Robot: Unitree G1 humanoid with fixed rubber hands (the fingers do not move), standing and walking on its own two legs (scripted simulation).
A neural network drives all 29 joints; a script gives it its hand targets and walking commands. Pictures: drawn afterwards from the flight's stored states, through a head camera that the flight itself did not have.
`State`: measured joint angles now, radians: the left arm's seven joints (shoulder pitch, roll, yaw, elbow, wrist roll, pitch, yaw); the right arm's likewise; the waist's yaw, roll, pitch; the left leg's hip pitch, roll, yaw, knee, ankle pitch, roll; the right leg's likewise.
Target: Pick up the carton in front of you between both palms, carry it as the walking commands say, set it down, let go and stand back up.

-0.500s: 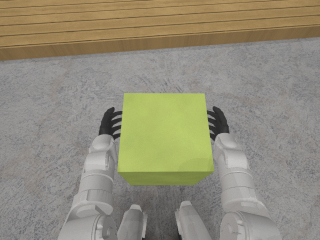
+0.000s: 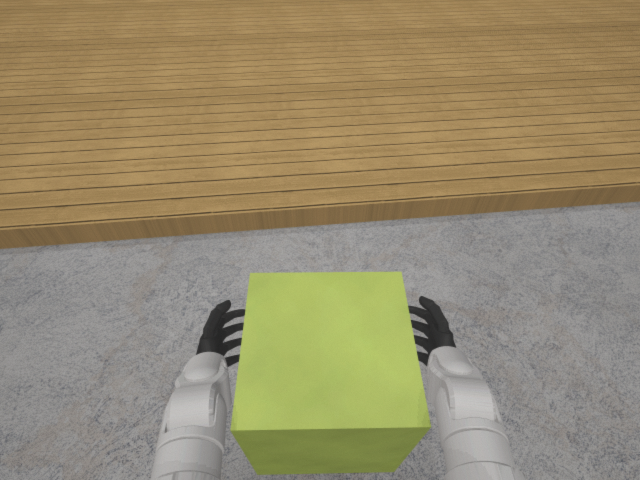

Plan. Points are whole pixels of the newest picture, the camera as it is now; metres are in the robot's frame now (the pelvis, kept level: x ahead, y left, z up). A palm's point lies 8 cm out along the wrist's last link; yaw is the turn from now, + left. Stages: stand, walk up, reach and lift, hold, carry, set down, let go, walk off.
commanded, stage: reach and lift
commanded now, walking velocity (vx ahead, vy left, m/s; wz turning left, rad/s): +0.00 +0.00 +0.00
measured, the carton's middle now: (326, 378) +0.30 +0.00 -0.07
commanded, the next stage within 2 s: hold in 1.12 s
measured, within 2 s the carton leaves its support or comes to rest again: neither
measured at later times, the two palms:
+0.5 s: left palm (203, 355) +0.28 +0.15 +0.04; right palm (448, 347) +0.28 -0.15 +0.04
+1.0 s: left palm (201, 345) +0.29 +0.15 +0.05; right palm (448, 338) +0.29 -0.15 +0.05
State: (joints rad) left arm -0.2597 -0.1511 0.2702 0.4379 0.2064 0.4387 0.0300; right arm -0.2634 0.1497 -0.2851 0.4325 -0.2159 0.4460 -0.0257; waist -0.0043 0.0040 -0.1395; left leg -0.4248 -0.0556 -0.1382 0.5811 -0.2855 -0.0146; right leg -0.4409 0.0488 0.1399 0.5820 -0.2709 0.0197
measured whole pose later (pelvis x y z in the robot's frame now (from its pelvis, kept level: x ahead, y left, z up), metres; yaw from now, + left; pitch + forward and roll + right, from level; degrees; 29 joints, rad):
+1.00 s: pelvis +0.00 +0.00 +0.02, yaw +0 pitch -5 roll +0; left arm -0.25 -0.15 0.23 0.29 0.28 0.68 -0.01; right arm -0.26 0.15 -0.23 0.29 -0.28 0.68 0.01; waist 0.00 0.00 -0.01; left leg -0.07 -0.03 -0.13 0.35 -0.20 -0.01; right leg -0.08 0.03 0.13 0.35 -0.19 0.01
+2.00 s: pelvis +0.04 +0.01 +0.00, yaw +1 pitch +2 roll +0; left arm -0.23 -0.12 0.16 0.00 0.18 0.93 0.04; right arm -0.25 0.13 -0.16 0.03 -0.16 0.92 -0.04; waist 0.00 -0.02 -0.17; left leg -0.25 0.01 0.01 0.56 -0.34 -0.01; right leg -0.28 -0.05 0.02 0.61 -0.39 0.02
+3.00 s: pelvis +0.62 +0.00 +0.02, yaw +4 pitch +4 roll +1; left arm -0.11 -0.13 0.10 -0.29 0.11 1.15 0.08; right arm -0.13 0.13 -0.09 -0.29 -0.12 1.16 -0.08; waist 0.03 0.00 -0.05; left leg -0.50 0.09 0.07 1.10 -0.27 0.02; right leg -0.28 -0.02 -0.26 0.38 -0.18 -0.10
